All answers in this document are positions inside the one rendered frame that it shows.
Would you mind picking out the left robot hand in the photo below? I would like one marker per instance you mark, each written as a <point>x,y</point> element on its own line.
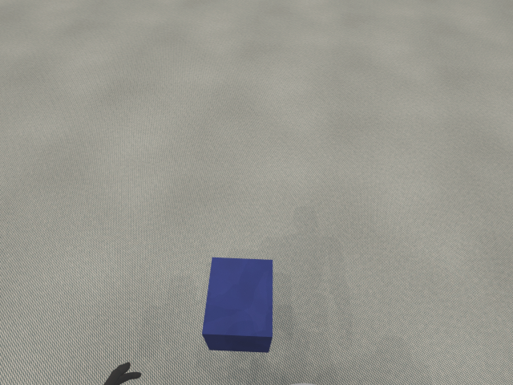
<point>117,376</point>

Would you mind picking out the carton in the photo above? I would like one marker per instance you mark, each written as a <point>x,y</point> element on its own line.
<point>239,308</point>

